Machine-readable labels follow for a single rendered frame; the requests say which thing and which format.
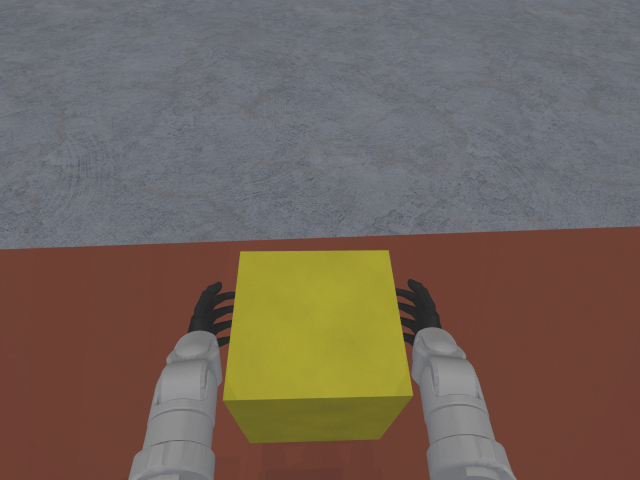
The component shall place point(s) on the left robot hand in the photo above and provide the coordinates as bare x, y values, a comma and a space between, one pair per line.
204, 315

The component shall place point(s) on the left robot forearm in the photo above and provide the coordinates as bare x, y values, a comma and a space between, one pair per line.
178, 439

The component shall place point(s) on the right robot hand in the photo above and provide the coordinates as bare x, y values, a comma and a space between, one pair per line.
424, 313

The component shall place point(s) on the carton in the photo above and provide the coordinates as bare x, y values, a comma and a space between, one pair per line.
316, 348

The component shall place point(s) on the right robot forearm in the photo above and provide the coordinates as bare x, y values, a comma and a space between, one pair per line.
462, 442

